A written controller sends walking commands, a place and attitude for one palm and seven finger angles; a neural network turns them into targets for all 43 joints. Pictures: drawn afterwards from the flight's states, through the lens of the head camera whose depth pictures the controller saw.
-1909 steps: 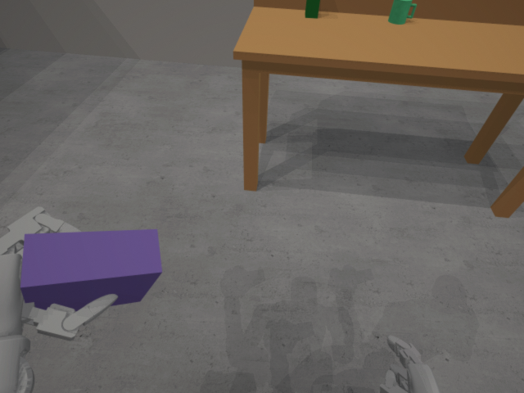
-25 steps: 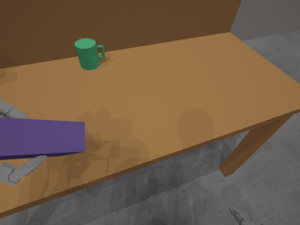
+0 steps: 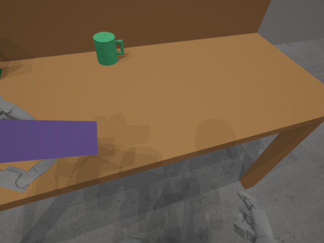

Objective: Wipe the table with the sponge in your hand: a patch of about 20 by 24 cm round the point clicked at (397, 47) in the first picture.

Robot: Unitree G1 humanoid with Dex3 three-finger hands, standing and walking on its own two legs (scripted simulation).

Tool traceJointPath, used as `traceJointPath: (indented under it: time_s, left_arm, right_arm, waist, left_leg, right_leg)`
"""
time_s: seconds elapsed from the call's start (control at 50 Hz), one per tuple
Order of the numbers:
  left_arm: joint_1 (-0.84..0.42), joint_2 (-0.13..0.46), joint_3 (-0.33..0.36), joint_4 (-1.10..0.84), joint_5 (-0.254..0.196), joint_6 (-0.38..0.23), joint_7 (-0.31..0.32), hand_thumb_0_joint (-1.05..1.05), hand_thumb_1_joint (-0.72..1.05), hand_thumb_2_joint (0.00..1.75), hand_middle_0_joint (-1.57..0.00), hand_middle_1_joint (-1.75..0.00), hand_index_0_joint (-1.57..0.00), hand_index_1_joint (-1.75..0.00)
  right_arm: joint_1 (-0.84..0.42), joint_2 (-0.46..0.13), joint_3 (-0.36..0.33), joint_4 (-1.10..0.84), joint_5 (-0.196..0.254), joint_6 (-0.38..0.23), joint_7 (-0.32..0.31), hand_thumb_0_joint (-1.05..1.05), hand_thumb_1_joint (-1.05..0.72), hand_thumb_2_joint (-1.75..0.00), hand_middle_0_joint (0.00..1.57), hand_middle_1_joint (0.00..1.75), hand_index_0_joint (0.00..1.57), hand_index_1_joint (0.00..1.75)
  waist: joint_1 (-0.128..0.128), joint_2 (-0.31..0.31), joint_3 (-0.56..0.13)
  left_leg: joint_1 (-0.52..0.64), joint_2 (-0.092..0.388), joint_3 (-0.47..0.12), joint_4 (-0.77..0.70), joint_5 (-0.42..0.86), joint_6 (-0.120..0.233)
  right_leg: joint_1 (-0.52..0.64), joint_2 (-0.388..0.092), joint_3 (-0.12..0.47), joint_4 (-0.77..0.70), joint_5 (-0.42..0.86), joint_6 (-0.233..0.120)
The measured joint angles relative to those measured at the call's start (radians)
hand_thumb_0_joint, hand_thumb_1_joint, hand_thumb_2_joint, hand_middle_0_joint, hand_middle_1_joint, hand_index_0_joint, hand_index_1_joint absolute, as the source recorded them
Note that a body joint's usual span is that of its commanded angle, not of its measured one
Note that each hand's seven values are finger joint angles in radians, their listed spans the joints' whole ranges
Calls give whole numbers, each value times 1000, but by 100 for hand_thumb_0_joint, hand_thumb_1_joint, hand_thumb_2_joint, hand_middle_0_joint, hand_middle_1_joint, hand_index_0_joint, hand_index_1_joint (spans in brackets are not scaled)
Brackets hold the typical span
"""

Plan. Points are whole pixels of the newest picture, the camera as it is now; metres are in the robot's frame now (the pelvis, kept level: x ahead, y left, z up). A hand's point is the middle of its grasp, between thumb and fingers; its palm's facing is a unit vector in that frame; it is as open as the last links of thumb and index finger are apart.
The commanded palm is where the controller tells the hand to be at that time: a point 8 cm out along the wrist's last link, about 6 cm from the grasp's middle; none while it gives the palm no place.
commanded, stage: step back with the hand held close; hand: left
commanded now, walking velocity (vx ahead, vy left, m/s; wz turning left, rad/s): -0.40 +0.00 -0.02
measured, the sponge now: (58, 141) +0.24 +0.21 +0.19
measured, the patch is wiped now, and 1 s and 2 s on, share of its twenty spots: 1.00 1.00 1.00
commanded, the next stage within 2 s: stop stepping back and stand still in 0.60 s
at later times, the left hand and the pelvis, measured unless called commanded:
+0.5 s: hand out of the picture +0.13 +0.22 +0.23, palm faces +0.42 -0.80 -0.43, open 9.6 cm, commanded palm +0.07 +0.26 +0.24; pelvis -0.09 -0.01 +0.00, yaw -1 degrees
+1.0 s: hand out of the picture -0.05 +0.24 +0.23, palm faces +0.53 -0.78 -0.32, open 9.6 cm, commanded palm -0.11 +0.26 +0.24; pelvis -0.25 -0.03 +0.00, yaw +2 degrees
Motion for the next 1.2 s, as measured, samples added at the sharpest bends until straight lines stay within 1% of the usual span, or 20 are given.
traceJointPath:
  time_s: [0.1, 0.2, 0.28, 0.36, 0.4, 0.5, 0.54, 0.58, 0.64, 0.74, 0.78, 0.84, 0.88, 0.92, 0.96, 1.02, 1.06, 1.12, 1.16, 1.2]
  left_arm:
    - [-2, -5, -6, -5, 0, -12, -7, -2, -50, 110, -77, -140, -80, -137]
    - [31, 8, -24, -57, -14, -28, 0, -2, -50, 110, -77, -140, -80, -137]
    - [53, 43, 0, -86, -18, -39, 7, -1, -50, 110, -77, -140, -80, -137]
    - [54, 55, 45, -58, -21, -25, 11, -2, -50, 109, -77, -140, -81, -137]
    - [47, 39, 46, -43, -18, -17, 13, -2, -50, 109, -77, -140, -80, -137]
    - [23, 2, 18, -25, -17, -15, 3, -2, -50, 109, -77, -140, -80, -137]
    - [5, -17, -1, -16, -12, -28, -9, -2, -50, 109, -77, -140, -80, -137]
    - [2, -14, -25, -20, -17, -35, -17, -2, -50, 109, -77, -140, -80, -137]
    - [48, -8, -34, -45, -26, -30, -24, -2, -50, 109, -77, -140, -80, -137]
    - [53, 12, -36, -43, -29, -11, -12, -1, -50, 109, -77, -140, -81, -137]
    - [30, 18, -29, -37, -31, -7, -4, -1, -50, 109, -77, -140, -81, -137]
    - [6, 16, -1, 6, -29, 10, 16, -1, -50, 109, -78, -139, -81, -137]
    - [0, 4, 8, 39, -13, 23, 24, -2, -50, 109, -78, -139, -81, -137]
    - [-9, -10, 7, 74, -8, 23, 23, -2, -50, 109, -78, -140, -81, -137]
    - [-26, -28, 0, 100, -10, 20, 15, -2, -50, 109, -77, -140, -81, -137]
    - [-54, -26, -2, 111, -8, 20, 3, -2, -50, 109, -77, -140, -80, -137]
    - [-94, -42, -23, 117, -4, 17, -11, -2, -50, 109, -77, -140, -80, -137]
    - [-92, -54, -69, 100, -16, 24, -35, -2, -50, 109, -77, -140, -80, -137]
    - [-47, -48, -69, 66, -20, 25, -43, -2, -50, 109, -77, -140, -80, -137]
    - [-11, -27, -58, 31, -20, 23, -37, -2, -50, 109, -77, -140, -80, -137]
  right_arm:
    - [19, 2, 4, 27, 2, 1, 14, 1, -91, -89, 21, 30, 20, 30]
    - [26, 12, -6, 61, 12, 35, 17, 1, -91, -89, 21, 30, 20, 30]
    - [31, 4, -22, 44, 13, 35, 7, 1, -91, -89, 21, 30, 20, 30]
    - [12, 30, -34, 60, -2, -9, 13, 1, -91, -89, 20, 30, 20, 30]
    - [15, 40, -31, 66, 0, -35, 26, 1, -91, -89, 20, 30, 20, 30]
    - [34, 40, -3, 50, 5, -56, 41, 1, -91, -89, 20, 30, 20, 30]
    - [20, 24, 1, 49, 7, -57, 42, 1, -91, -89, 21, 30, 20, 30]
    - [10, 22, -8, 60, 22, -49, 39, 1, -91, -89, 21, 30, 20, 30]
    - [3, 30, -15, 62, 25, -12, 28, 1, -91, -89, 21, 30, 20, 30]
    - [23, 13, -17, 36, 23, 1, 8, 1, -91, -89, 20, 30, 20, 30]
    - [36, -13, -22, 21, 25, -4, 2, 1, -91, -89, 20, 30, 20, 30]
    - [42, 1, -25, 40, 25, -12, -7, 1, -91, -89, 20, 30, 20, 30]
    - [77, 11, -31, 56, 27, -35, 3, 1, -91, -89, 20, 30, 20, 30]
    - [110, 16, -31, 87, 33, -47, 21, 1, -91, -89, 20, 30, 20, 30]
    - [135, 14, -22, 112, 33, -45, 31, 1, -91, -90, 20, 30, 20, 30]
    - [154, 8, 1, 111, 27, -34, 34, 1, -91, -89, 20, 30, 20, 30]
    - [126, -8, 2, 116, 30, -20, 33, 1, -91, -89, 20, 30, 20, 30]
    - [83, -1, -8, 154, 40, 14, 40, 2, -91, -89, 21, 30, 20, 30]
    - [70, 15, -7, 149, 41, 32, 40, 2, -91, -89, 21, 30, 20, 30]
    - [68, 24, 0, 127, 41, 28, 32, 2, -91, -89, 20, 30, 20, 30]
  waist:
    - [-4, 31, 14]
    - [-37, -22, 6]
    - [-70, -47, 1]
    - [-35, -68, 38]
    - [-23, -51, 47]
    - [-11, 3, 37]
    - [-12, 60, 56]
    - [-18, 58, 60]
    - [-25, -3, 35]
    - [-44, -66, -22]
    - [-57, -62, -34]
    - [-40, -109, -6]
    - [-46, -91, -24]
    - [-44, -65, -49]
    - [-34, -32, -67]
    - [-22, -3, -69]
    - [-20, 51, -36]
    - [-22, 47, -19]
    - [-31, 17, -37]
    - [-39, -12, -56]
  left_leg:
    - [-14, 27, -28, 19, -17, -18]
    - [-30, 11, -11, 171, -174, -54]
    - [54, 34, -2, 3, -93, -47]
    - [53, 38, 43, -13, -53, -45]
    - [70, 56, 48, -46, -22, -48]
    - [49, 95, 34, -57, 26, -72]
    - [11, 130, -3, 6, -13, -74]
    - [-50, 98, -29, 178, -150, -80]
    - [-83, 44, 5, 427, -217, -88]
    - [87, 38, 53, 213, -261, -64]
    - [188, 51, 56, 22, -238, -37]
    - [203, 28, 87, 17, -183, -45]
    - [202, 36, 75, 7, -154, -47]
    - [196, 49, 58, -11, -129, -48]
    - [179, 68, 41, -18, -112, -50]
    - [116, 90, 32, 65, -152, -43]
    - [37, 104, -12, 233, -232, -22]
    - [-37, 54, -22, 518, -187, -21]
    - [-22, 48, 13, 503, -169, -9]
    - [52, 53, 46, 307, -181, 9]
  right_leg:
    - [37, 31, -18, -81, 104, -14]
    - [-2, -9, -15, -64, 99, -17]
    - [-74, -46, -14, -15, 102, 5]
    - [-132, -18, 31, 189, -112, 14]
    - [-109, -4, 25, 210, -129, 16]
    - [60, -15, -9, -54, 27, 11]
    - [75, 19, -47, -103, 127, -13]
    - [56, 14, -58, -93, 125, -30]
    - [11, -23, -32, -79, 139, -32]
    - [-79, -67, -22, -74, 199, -19]
    - [-125, -76, -38, -44, 211, -11]
    - [-170, -59, 17, 180, -6, 2]
    - [-193, -24, 27, 415, -48, 7]
    - [-164, -12, 9, 488, -45, 7]
    - [-81, -20, -23, 372, -53, 4]
    - [96, -38, -64, 52, -23, -7]
    - [102, -5, -96, 30, -71, -28]
    - [85, 2, -101, 45, -14, -45]
    - [69, -3, -84, 23, 16, -44]
    - [35, -17, -78, 24, 24, -46]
